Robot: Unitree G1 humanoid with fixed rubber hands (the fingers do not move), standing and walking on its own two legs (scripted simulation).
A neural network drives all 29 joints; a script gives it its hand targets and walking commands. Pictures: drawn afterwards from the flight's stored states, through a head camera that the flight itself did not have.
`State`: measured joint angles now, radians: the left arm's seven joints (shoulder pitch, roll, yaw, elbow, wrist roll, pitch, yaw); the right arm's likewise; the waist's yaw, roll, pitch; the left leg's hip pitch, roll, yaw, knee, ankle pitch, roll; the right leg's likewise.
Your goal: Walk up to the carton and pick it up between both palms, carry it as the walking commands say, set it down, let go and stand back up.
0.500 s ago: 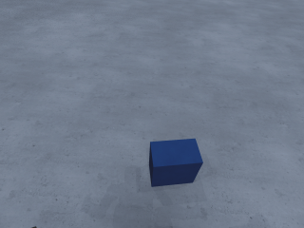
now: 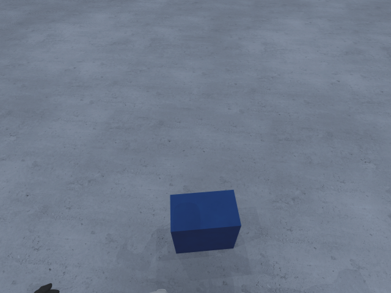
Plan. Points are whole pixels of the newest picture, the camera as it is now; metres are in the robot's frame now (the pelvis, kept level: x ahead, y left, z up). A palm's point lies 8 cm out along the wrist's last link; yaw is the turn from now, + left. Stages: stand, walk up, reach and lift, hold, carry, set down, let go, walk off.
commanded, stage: walk up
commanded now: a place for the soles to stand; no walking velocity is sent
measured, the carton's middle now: (203, 223) +0.52 -0.02 -0.60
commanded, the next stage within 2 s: none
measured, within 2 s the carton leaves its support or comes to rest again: neither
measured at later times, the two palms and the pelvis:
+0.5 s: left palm out of the picture +0.07 +0.36 -0.08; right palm (351, 283) +0.18 -0.30 -0.08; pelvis +0.02 +0.02 +0.01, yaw +4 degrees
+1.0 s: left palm out of the picture +0.14 +0.35 -0.07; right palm out of the picture +0.10 -0.37 -0.04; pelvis +0.04 +0.00 +0.03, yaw +3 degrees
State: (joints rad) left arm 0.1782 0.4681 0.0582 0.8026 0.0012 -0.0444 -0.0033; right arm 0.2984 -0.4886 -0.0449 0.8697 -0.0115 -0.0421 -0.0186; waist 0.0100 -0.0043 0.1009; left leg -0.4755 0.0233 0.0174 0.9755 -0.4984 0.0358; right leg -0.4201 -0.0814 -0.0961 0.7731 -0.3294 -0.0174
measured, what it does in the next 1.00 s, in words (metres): steps on the spot: left foot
